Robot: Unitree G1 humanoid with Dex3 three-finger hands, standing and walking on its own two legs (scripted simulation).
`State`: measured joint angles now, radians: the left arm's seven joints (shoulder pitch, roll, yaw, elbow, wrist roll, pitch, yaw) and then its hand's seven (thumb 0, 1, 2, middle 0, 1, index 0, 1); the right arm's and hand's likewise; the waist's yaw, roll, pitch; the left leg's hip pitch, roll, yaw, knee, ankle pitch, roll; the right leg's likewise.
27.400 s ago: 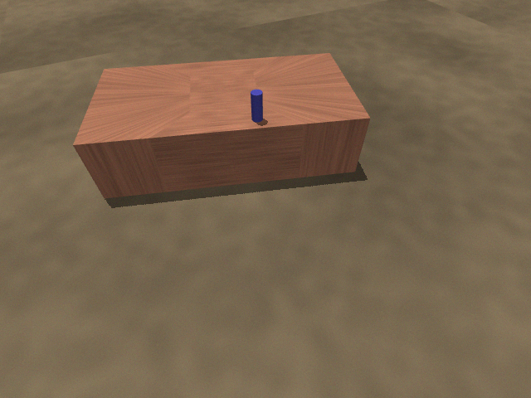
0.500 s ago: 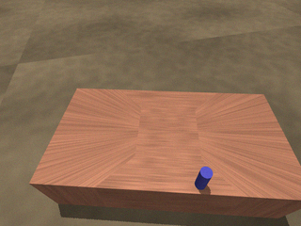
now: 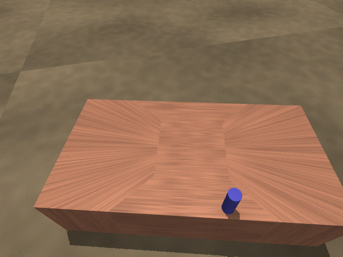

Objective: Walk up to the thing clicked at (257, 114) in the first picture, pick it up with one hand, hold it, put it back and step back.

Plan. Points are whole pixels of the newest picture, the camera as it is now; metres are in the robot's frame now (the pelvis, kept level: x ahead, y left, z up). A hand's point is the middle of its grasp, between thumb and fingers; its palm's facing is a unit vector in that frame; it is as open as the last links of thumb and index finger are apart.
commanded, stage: stand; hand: right
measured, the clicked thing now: (231, 201) +0.38 -0.20 -0.35
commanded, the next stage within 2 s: step back in 0.34 s
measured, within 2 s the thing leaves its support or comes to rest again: neither
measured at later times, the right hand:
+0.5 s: hand out of the picture +0.07 -0.26 -0.16, palm faces -0.02 +0.93 -0.36, open 7.4 cm
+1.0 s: hand out of the picture -0.05 -0.20 -0.15, palm faces +0.03 +0.91 -0.42, open 7.4 cm
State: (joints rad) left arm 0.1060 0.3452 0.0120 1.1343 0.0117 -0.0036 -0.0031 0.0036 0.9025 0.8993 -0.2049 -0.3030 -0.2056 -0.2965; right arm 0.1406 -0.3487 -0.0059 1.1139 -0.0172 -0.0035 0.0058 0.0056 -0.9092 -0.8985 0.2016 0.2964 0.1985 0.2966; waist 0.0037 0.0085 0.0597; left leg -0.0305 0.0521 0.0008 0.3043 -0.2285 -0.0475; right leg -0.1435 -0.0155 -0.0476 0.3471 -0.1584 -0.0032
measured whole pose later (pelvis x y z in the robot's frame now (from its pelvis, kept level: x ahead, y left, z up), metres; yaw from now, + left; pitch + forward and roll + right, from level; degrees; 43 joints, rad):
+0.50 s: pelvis -0.03 +0.01 -0.01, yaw +0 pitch -2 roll +0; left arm 0.05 0.36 0.06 1.02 0.01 0.02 0.00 0.00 0.90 0.90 -0.21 -0.30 -0.21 -0.30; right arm 0.08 -0.39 -0.03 1.03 0.01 0.03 0.01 0.00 -0.91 -0.90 0.20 0.30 0.20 0.30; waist 0.01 0.01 0.15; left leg -0.25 0.01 -0.02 0.70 -0.40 0.01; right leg -0.26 -0.03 -0.04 0.47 -0.18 -0.01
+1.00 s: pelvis -0.12 +0.07 -0.02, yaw -4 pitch -2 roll -1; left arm 0.13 0.40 0.07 0.90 0.02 0.08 0.02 0.00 0.90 0.90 -0.20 -0.30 -0.21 -0.30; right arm 0.14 -0.34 -0.05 0.87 -0.02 0.02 -0.02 0.01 -0.91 -0.90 0.21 0.30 0.20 0.30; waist 0.00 -0.04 0.21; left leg -0.29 0.01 0.06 0.58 -0.26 0.05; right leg -0.35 0.08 0.12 0.98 -0.50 0.02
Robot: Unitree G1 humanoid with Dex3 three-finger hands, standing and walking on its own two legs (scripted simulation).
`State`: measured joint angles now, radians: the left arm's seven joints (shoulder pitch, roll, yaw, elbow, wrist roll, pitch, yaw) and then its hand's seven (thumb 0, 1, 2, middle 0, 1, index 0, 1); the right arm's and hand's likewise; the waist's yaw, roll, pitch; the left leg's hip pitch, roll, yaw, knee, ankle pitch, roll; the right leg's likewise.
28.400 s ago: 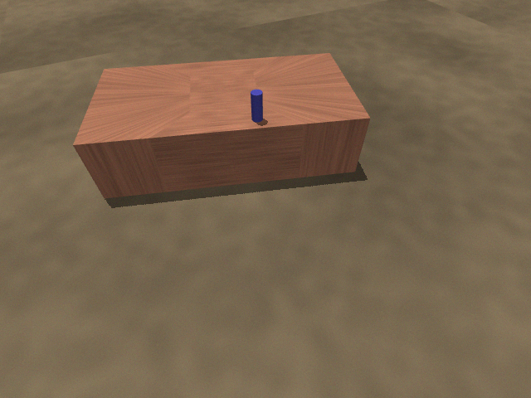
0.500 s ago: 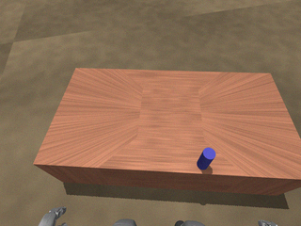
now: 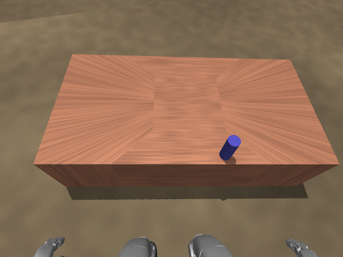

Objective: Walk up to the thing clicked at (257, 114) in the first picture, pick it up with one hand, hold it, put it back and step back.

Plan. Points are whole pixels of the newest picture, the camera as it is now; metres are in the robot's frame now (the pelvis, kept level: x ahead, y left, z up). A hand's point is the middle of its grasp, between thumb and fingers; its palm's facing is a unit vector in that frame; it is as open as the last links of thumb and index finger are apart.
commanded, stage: step back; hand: right
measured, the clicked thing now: (229, 148) +0.52 -0.24 -0.33
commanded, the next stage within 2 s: none
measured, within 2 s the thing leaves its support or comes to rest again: neither
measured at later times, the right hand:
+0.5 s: hand out of the picture -0.03 -0.29 -0.15, palm faces -0.10 +0.90 -0.43, open 7.4 cm
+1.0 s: hand out of the picture -0.17 -0.34 -0.15, palm faces -0.03 +0.92 -0.40, open 7.4 cm
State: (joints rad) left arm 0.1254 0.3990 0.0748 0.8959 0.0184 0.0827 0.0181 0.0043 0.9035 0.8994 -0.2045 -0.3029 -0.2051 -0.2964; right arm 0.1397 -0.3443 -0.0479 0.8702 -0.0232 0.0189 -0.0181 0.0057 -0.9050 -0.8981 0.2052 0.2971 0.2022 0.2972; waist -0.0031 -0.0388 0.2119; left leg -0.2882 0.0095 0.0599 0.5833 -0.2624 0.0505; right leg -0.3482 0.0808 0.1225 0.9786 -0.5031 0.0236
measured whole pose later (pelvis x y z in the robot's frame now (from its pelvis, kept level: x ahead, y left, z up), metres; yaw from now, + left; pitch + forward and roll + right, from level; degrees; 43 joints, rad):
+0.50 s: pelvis -0.13 -0.01 -0.01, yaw +3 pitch -3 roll +1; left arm 0.09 0.39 0.06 0.75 0.02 0.06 0.01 0.00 0.90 0.90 -0.21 -0.30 -0.21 -0.30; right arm 0.17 -0.39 -0.05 0.88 -0.02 0.02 -0.01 0.01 -0.91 -0.90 0.20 0.30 0.20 0.30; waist 0.02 -0.05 0.20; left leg -0.25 -0.05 -0.01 0.66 -0.35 0.02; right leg -0.40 -0.04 0.01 0.74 -0.32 -0.01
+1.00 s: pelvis -0.29 -0.06 -0.01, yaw +0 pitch -2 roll +1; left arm 0.22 0.36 0.06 0.86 0.04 0.06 0.00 0.01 0.90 0.90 -0.21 -0.30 -0.21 -0.30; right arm 0.15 -0.43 -0.06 0.84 0.00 0.05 -0.02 0.01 -0.91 -0.90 0.20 0.30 0.20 0.30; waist 0.03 0.02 0.14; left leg -0.53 -0.10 -0.13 1.10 -0.47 -0.01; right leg -0.27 -0.02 0.04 0.66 -0.35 0.00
